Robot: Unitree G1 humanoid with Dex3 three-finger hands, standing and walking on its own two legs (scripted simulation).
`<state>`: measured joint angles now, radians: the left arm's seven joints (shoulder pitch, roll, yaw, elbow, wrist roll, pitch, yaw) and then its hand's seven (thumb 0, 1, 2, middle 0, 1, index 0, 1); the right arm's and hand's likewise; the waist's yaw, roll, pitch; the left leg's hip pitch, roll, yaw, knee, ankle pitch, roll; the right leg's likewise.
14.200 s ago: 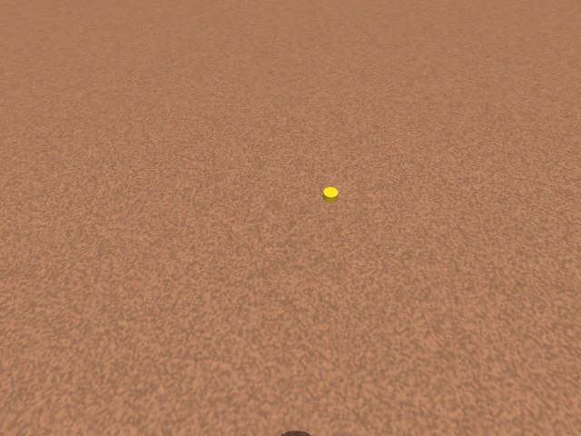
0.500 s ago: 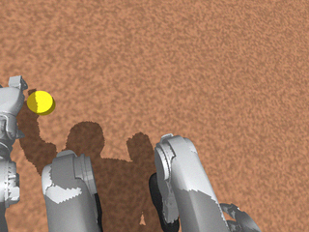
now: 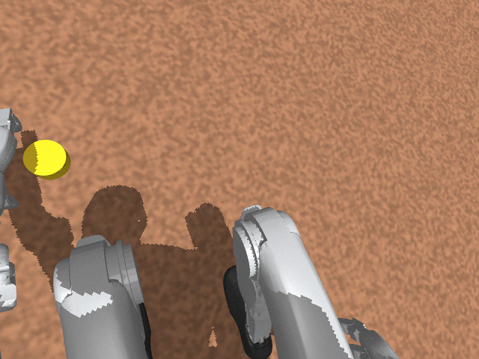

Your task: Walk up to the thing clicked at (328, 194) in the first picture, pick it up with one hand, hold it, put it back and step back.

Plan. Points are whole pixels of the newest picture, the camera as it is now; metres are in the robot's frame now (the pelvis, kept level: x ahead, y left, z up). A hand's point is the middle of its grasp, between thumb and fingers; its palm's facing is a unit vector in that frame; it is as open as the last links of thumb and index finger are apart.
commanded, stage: rise first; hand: left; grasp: from above
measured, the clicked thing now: (48, 160) +0.49 +0.29 -0.30
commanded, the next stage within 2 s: approach in 0.98 s
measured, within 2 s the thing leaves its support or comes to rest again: neither
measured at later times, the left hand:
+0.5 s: hand (0, 167) +0.45 +0.33 -0.19, palm faces -0.45 -0.10 -0.89, open 13.6 cm
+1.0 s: hand out of the picture +0.44 +0.33 -0.18, palm faces -0.45 -0.10 -0.89, open 13.3 cm
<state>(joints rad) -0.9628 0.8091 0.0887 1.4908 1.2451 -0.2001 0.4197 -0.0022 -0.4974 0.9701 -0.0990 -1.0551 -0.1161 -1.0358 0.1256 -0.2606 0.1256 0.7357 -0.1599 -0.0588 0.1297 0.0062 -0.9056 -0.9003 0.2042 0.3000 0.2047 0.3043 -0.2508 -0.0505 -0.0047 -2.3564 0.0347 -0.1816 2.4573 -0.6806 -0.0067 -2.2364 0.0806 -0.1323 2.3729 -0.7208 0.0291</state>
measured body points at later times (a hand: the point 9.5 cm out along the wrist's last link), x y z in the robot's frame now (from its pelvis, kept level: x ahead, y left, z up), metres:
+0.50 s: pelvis +0.00 +0.00 +0.00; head +0.24 +0.09 +0.36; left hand +0.46 +0.33 -0.14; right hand +0.06 -0.26 -0.09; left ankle +0.07 +0.13 -0.28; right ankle +0.09 -0.11 -0.28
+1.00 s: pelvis +0.00 +0.00 +0.00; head +0.24 +0.10 +0.37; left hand +0.46 +0.33 -0.13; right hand +0.06 -0.26 -0.09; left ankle +0.07 +0.13 -0.28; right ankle +0.09 -0.11 -0.28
